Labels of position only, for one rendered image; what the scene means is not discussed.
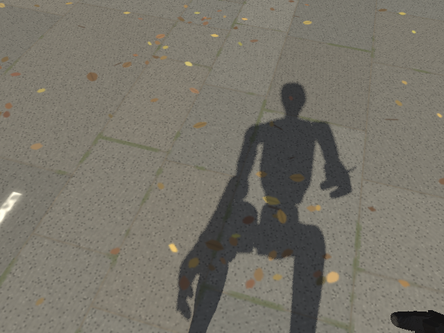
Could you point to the right robot hand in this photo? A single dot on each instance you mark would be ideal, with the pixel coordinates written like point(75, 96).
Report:
point(419, 321)

